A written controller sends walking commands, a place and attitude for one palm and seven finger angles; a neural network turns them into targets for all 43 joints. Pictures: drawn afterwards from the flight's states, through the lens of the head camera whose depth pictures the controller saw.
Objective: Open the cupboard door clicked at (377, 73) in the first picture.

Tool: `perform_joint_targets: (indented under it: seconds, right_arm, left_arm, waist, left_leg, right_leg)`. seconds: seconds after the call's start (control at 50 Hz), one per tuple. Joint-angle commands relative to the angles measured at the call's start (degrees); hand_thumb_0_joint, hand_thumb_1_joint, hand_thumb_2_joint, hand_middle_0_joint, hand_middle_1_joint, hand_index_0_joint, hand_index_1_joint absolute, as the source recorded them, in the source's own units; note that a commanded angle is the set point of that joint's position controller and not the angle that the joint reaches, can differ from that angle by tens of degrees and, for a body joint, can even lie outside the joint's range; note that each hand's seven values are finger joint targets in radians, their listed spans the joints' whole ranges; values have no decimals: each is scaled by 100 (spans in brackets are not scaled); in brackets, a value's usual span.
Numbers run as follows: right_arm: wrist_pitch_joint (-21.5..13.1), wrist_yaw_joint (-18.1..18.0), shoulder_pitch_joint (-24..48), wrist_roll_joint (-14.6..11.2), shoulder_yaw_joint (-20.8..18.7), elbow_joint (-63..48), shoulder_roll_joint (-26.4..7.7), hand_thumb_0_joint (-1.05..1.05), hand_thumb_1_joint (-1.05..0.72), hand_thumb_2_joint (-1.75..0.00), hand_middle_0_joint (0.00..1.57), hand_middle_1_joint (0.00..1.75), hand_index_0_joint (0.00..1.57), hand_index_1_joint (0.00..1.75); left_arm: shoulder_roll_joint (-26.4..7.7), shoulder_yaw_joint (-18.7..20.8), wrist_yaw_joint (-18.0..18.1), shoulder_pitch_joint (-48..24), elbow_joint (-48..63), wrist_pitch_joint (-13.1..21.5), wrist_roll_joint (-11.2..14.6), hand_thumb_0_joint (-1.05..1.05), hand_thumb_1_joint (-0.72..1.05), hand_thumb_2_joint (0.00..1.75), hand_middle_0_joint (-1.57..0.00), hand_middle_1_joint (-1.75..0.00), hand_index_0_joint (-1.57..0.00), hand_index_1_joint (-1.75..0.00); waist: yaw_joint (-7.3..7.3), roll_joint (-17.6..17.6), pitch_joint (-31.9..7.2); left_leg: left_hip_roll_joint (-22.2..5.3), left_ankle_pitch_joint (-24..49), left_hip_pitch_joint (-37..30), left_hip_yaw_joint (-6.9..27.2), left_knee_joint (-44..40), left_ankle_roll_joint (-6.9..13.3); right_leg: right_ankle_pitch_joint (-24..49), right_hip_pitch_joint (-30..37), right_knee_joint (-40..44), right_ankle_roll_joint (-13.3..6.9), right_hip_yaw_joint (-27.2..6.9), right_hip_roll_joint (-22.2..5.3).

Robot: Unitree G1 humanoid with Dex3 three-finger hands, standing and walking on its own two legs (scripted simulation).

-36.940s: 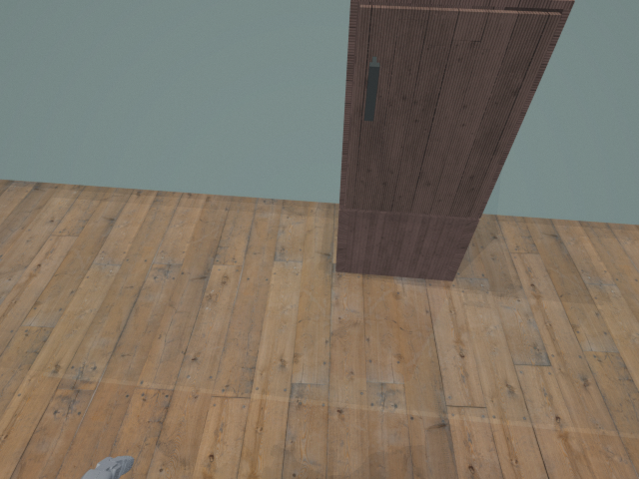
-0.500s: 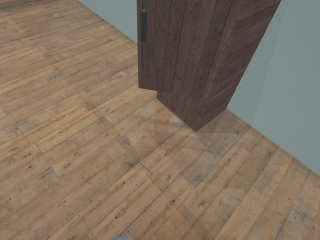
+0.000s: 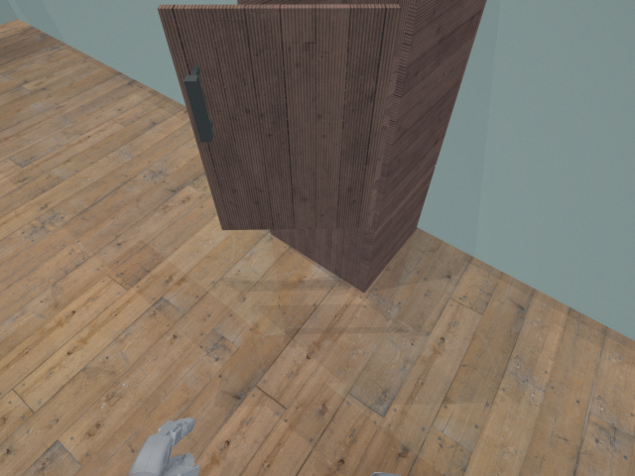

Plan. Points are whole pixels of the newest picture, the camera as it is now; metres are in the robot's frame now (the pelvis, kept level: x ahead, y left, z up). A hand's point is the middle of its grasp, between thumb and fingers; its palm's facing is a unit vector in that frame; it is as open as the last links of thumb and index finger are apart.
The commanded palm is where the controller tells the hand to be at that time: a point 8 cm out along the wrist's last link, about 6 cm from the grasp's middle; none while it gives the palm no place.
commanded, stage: take the last steps up to it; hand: left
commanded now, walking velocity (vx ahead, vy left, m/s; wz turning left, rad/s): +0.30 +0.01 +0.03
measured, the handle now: (201, 104) +0.78 +0.23 +0.04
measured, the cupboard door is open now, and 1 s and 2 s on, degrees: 39 39 39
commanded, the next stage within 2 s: come to a stop and stand still in 0.40 s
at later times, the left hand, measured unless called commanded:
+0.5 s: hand out of the picture +0.13 +0.22 -0.17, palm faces +0.06 -0.99 -0.16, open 7.3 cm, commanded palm none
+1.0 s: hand (191, 379) +0.30 +0.21 -0.16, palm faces +0.03 -0.98 -0.20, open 7.3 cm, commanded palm none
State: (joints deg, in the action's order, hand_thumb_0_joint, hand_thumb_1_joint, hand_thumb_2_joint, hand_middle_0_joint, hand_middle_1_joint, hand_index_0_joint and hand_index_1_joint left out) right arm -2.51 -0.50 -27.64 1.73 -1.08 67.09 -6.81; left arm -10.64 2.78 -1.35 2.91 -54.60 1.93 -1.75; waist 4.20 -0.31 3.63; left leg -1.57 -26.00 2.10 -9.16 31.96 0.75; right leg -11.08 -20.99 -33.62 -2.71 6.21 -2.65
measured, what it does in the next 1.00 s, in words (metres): walks ahead: left foot, then right foot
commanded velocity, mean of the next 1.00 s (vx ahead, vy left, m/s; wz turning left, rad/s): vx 0.01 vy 0.01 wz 0.00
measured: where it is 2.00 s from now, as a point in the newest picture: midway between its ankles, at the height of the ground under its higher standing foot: outside the picture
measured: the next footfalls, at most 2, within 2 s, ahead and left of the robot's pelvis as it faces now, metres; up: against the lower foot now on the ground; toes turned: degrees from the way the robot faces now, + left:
left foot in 0.36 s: +0.24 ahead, +0.14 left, +0.00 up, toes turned +7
right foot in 0.70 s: +0.28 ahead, -0.10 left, +0.00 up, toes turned +1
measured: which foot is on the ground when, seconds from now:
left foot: up 0.00-0.34, down 0.36-1.00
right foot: down 0.00-0.36, up 0.38-0.68, down 0.70-1.00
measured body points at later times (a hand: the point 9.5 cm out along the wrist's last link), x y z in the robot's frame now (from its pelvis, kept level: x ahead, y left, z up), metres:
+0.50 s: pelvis +0.16 +0.04 +0.01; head +0.17 +0.07 +0.46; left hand +0.13 +0.28 -0.16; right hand +0.25 -0.19 -0.12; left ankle +0.20 +0.13 -0.72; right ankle +0.12 -0.08 -0.66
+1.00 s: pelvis +0.21 +0.03 +0.01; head +0.24 +0.03 +0.46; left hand +0.30 +0.26 -0.15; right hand +0.22 -0.21 -0.15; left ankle +0.20 +0.13 -0.72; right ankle +0.24 -0.10 -0.72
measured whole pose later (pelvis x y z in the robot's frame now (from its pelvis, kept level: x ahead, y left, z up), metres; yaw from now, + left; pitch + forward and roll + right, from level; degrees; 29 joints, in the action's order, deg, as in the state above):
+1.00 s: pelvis +0.21 +0.03 +0.01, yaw +1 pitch -1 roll +1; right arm 2.1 -1.2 -14.7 1.1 -2.5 61.6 -9.1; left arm -10.4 2.1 1.6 7.4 -57.5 -1.8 -1.0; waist 1.2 -1.7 4.4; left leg -0.9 -17.4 13.4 -6.0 31.5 0.9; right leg -14.8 -17.3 -32.8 0.7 3.5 -3.7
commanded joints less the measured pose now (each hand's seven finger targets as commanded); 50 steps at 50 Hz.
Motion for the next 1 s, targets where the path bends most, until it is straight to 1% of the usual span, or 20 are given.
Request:
perform_joint_targets:
  seconds: [0.0,0.04,0.1,0.22,0.28,0.3,0.34,0.36,0.38,0.44,0.56,0.62,0.64,0.68,0.7,0.72,0.74,0.8,0.86,0.98]
  right_arm:
    - [-105,-16,570,-138,-194,-720,-732,0,-90,-90,20,30,20,30]
    - [-4,3,941,-81,-217,-751,-513,0,-90,-90,20,30,20,30]
    - [128,54,574,-21,-182,-647,-260,0,-90,-90,20,30,20,30]
    - [64,188,1283,-11,-213,-973,-243,0,-90,-90,20,30,20,30]
    - [-23,161,1102,3,-242,-937,-465,0,-90,-90,20,30,20,30]
    - [-69,126,797,4,-278,-842,-692,0,-90,-90,20,30,20,30]
    - [-85,9,-220,72,-469,-690,-1639,0,-90,-90,20,30,20,30]
    - [-13,-45,-165,51,-442,-746,-1647,0,-90,-90,20,30,20,30]
    - [-29,-50,234,45,-369,-836,-1430,0,-90,-90,20,30,20,30]
    - [-126,-110,874,7,-197,-960,-1010,0,-90,-90,20,30,20,30]
    - [-75,-194,1206,-21,-134,-917,-943,0,-90,-90,20,30,20,30]
    - [92,-205,1414,-81,-196,-858,-1062,0,-90,-90,20,30,20,30]
    - [129,-190,1420,-109,-179,-853,-956,0,-90,-90,20,30,20,30]
    - [237,-116,1066,-158,-181,-804,-690,0,-90,-90,20,30,20,30]
    - [290,-88,909,-157,-172,-741,-638,0,-90,-90,20,30,20,30]
    - [304,-80,887,-136,-165,-704,-552,0,-90,-90,20,30,20,30]
    - [341,-103,929,-110,-179,-692,-581,0,-90,-90,20,30,20,30]
    - [330,-115,770,-132,-235,-708,-754,0,-90,-90,20,30,20,30]
    - [369,-118,802,-126,-242,-739,-725,0,-90,-90,20,30,20,30]
    - [357,-129,1178,-42,-275,-904,-1011,0,-90,-90,20,30,20,30]
  left_arm:
    - [-1251,320,181,2139,-371,83,157,0,90,90,-20,-30,-20,-30]
    - [-711,205,222,1365,-180,104,140,0,90,90,-20,-30,-20,-30]
    - [-398,107,214,1209,-209,230,91,0,90,90,-20,-30,-20,-30]
    - [-666,191,138,1463,-428,262,54,0,90,90,-20,-30,-20,-30]
    - [-662,171,126,1444,-500,195,65,0,90,90,-20,-30,-20,-30]
    - [-593,151,111,1444,-483,163,76,0,90,90,-20,-30,-20,-30]
    - [-219,38,74,1492,-236,133,116,0,90,90,-20,-30,-20,-30]
    - [-370,49,85,1190,-118,123,81,0,90,90,-20,-30,-20,-30]
    - [-371,52,91,1152,-180,115,42,0,90,90,-20,-30,-20,-30]
    - [-232,41,41,1343,-368,20,20,0,90,90,-20,-30,-20,-30]
    - [-11,-79,169,1569,-482,-155,94,0,90,90,-20,-30,-20,-30]
    - [-268,-12,210,1753,-512,-222,81,0,90,90,-20,-30,-20,-30]
    - [-456,13,231,1775,-494,-200,59,0,90,90,-20,-30,-20,-30]
    - [-841,36,253,1388,-363,-183,38,0,90,90,-20,-30,-20,-30]
    - [-929,29,242,1205,-305,-213,61,0,90,90,-20,-30,-20,-30]
    - [-905,31,247,1070,-260,-249,68,0,90,90,-20,-30,-20,-30]
    - [-820,45,275,1054,-256,-234,68,0,90,90,-20,-30,-20,-30]
    - [-890,88,325,1102,-229,-205,92,0,90,90,-20,-30,-20,-30]
    - [-888,123,358,1019,-168,-239,96,0,90,90,-20,-30,-20,-30]
    - [-454,69,334,788,-8,-388,82,0,90,90,-20,-30,-20,-30]
  waist:
    - [-1013,-587,-574]
    - [-618,-405,39]
    - [-277,-659,-143]
    - [-447,-444,-98]
    - [-259,-398,-58]
    - [-114,25,-214]
    - [218,2090,-726]
    - [243,1342,-473]
    - [61,865,-299]
    - [-315,670,36]
    - [-493,386,-556]
    - [-636,466,-509]
    - [-666,125,-369]
    - [-401,-469,-162]
    - [-307,-238,-126]
    - [-281,36,-125]
    - [-313,-306,-252]
    - [-377,-770,-922]
    - [-411,-646,-850]
    - [-535,754,-202]
  left_leg:
    - [-275,-537,3490,819,3943,16]
    - [-607,270,3290,927,3647,-83]
    - [-624,692,2552,712,2653,-229]
    - [-341,1184,2115,369,730,-253]
    - [-112,1577,958,226,-249,-210]
    - [-177,1428,248,395,-518,-156]
    - [-2202,945,-794,3060,-1665,841]
    - [-2433,865,-389,3294,-1876,1175]
    - [-2199,859,127,2912,-1923,1123]
    - [-1712,1857,936,1909,-2010,828]
    - [-1387,4468,1053,905,-1357,697]
    - [-1246,3320,1303,949,-953,471]
    - [-952,2686,1478,902,-779,259]
    - [-277,1116,1595,554,-501,-108]
    - [-142,918,1321,538,-445,-143]
    - [-128,1309,1148,561,-459,-116]
    - [-228,1655,1089,570,-359,-106]
    - [-172,2105,1000,509,71,-176]
    - [-146,2043,1040,538,55,-210]
    - [-1066,2481,1579,1342,-1259,319]
  right_leg:
    - [250,2847,1854,-1308,-2882,-2282]
    - [327,1531,2144,-886,-1970,-1836]
    - [747,877,2309,-685,-963,-1383]
    - [-87,927,2266,-699,-917,-1298]
    - [-571,409,1755,-456,-761,-1081]
    - [-665,34,1122,-305,-583,-855]
    - [-2194,-1314,-1909,176,248,179]
    - [-2229,-1480,-2813,136,-262,8]
    - [-1931,-1491,-3156,117,-422,-175]
    - [-1082,-1101,-2960,242,-519,-413]
    - [-565,413,-829,427,-282,-171]
    - [119,1051,323,420,-295,-103]
    - [811,1150,751,329,-587,-210]
    - [1739,812,1003,-139,-1349,-1034]
    - [1302,377,1061,-308,-1386,-1222]
    - [1094,236,932,-274,-1295,-1101]
    - [1291,399,863,-192,-1209,-887]
    - [2871,1145,685,-276,-1193,-1135]
    - [3071,1176,647,-341,-1159,-1194]
    - [-197,850,12,241,-363,-127]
